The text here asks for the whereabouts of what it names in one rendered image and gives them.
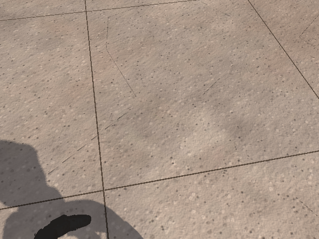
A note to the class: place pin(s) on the left robot hand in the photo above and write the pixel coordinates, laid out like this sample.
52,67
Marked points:
62,225

